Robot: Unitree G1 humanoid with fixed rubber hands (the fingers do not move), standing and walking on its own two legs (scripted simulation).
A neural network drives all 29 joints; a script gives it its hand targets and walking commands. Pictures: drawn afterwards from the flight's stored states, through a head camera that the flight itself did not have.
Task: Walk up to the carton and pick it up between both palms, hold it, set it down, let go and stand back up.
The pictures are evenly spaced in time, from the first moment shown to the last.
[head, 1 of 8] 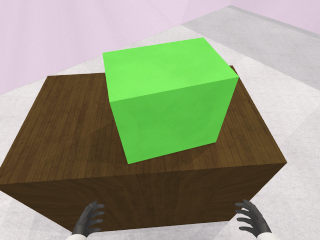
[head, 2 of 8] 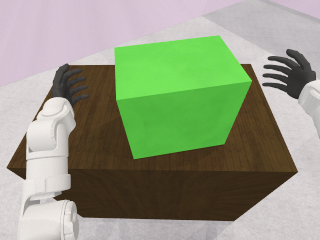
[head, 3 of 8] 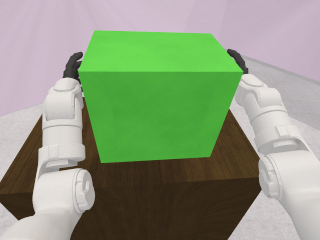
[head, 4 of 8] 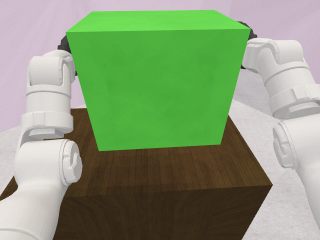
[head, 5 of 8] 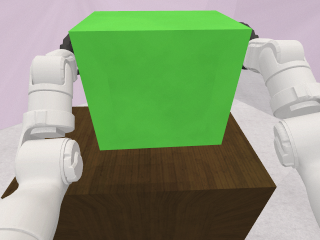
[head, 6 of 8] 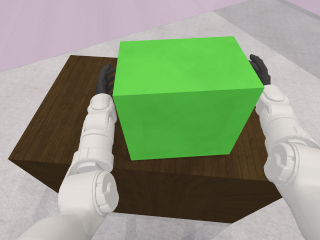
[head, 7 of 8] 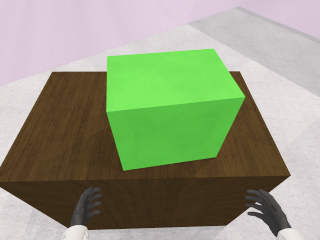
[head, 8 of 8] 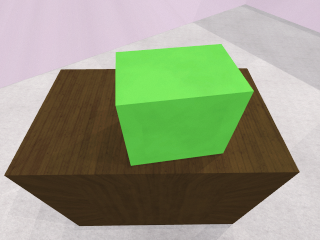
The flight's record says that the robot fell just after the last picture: no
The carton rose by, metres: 0.27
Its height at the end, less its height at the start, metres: +0.00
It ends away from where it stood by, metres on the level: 0.02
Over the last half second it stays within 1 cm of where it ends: yes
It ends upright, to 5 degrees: yes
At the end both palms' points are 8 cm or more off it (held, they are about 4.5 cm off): yes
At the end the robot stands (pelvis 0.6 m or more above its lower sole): yes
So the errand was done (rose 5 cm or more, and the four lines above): yes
